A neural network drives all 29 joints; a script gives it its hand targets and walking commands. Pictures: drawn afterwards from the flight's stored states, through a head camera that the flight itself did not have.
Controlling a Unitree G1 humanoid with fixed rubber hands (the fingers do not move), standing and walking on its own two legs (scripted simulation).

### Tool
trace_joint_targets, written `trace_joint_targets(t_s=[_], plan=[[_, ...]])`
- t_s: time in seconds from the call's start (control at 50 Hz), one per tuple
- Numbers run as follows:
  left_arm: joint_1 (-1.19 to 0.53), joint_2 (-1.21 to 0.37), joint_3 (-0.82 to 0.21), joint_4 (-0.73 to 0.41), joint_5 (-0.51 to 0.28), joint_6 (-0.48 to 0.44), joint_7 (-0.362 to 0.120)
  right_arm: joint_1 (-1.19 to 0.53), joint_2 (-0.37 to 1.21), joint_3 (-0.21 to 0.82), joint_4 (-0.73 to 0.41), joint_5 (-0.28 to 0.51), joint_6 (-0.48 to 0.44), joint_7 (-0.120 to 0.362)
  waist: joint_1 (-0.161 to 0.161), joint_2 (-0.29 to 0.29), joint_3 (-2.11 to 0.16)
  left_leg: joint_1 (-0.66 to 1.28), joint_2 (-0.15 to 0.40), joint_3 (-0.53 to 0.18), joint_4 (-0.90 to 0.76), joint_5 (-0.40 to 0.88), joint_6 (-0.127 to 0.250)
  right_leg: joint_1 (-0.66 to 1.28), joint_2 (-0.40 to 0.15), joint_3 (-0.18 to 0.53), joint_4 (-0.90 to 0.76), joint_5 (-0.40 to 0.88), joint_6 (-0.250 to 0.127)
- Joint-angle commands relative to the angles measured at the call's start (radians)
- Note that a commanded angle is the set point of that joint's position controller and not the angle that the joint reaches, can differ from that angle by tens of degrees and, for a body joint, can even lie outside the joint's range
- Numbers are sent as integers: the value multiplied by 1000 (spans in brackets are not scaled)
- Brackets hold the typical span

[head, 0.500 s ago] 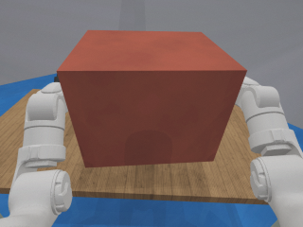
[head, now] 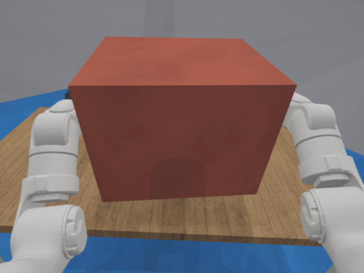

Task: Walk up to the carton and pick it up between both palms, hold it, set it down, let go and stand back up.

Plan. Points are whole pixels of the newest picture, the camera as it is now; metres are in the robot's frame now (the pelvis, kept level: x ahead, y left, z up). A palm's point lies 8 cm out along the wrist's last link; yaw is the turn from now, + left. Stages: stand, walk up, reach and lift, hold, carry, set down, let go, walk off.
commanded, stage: hold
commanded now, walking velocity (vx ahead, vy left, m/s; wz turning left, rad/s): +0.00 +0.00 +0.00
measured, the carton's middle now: (178, 112) +0.40 +0.00 +0.24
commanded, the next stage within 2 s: set down in 0.54 s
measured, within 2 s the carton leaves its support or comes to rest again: neither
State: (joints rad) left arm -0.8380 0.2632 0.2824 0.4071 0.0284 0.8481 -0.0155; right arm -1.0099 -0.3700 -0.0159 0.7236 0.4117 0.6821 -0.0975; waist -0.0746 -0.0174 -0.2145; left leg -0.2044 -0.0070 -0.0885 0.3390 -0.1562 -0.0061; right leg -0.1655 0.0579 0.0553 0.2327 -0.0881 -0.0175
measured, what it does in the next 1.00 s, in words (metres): stands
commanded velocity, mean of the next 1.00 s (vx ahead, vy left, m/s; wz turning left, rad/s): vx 0.00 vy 0.00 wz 0.00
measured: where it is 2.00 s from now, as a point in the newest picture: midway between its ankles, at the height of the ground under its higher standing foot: outside the picture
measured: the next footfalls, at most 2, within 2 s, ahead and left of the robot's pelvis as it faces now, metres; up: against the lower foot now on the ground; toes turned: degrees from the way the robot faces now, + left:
none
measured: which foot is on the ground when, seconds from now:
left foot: down 0.00-1.00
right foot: down 0.00-1.00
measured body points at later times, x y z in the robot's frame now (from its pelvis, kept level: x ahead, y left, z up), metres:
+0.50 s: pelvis +0.00 +0.00 +0.00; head -0.07 +0.02 +0.44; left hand +0.39 +0.21 +0.26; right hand +0.39 -0.21 +0.29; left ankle +0.01 +0.12 -0.75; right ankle +0.02 -0.11 -0.75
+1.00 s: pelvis +0.01 -0.01 +0.00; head -0.05 +0.01 +0.45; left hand +0.40 +0.21 +0.24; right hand +0.42 -0.20 +0.27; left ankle +0.01 +0.12 -0.75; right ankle +0.02 -0.11 -0.75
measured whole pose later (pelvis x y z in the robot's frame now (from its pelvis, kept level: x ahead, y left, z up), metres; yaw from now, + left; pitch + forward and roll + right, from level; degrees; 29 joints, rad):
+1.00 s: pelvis +0.01 -0.01 +0.00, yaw +2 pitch -2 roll -1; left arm -0.81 0.23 0.32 0.46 0.07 0.66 -0.02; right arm -0.99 -0.32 -0.07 0.85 0.30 0.43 0.01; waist -0.06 -0.03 -0.14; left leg -0.13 -0.01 -0.11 0.31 -0.16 -0.02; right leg -0.10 0.05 0.02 0.26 -0.13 -0.03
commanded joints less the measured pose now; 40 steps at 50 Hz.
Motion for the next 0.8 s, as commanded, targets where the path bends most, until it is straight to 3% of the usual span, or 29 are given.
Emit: trace_joint_targets(t_s=[0.0, 0.4, 0.52, 0.54, 0.64, 0.78], plan=[[-909, -531, -350, -285, -210, -92, -160, -791, 600, 200, -367, 162, -45, 152, -4, 54, -400, 52, -18, 22, -35, 161, -20, 241, -4, 9, 29, 228, 14], [-909, -529, -350, -287, -209, -90, -160, -788, 594, 198, -365, 164, -43, 150, -8, 58, -398, 61, -18, 22, -32, 175, -24, 239, -4, 9, 28, 241, 15], [-897, -527, -344, -280, -204, -89, -162, -786, 598, 201, -365, 163, -44, 150, -3, 50, -391, 56, -18, 23, -34, 170, -20, 244, -5, 9, 28, 238, 15], [-928, -555, -346, -307, -212, -108, -152, -822, 601, 205, -380, 167, -73, 163, 15, 84, -406, 84, -22, 26, -20, 202, -34, 220, -1, -12, 47, 182, 3], [-956, -581, -341, -245, -203, -172, -128, -838, 609, 167, -308, 99, -152, 197, 17, 70, -391, 123, -12, 24, -23, 172, -32, 169, 2, -32, 36, 109, -5], [-851, -538, -267, -113, -112, -229, -154, -772, 594, 120, -150, -13, -248, 221, 20, 2, -267, 102, -21, 46, -62, 119, -1, 208, -19, -38, 19, 87, 8]])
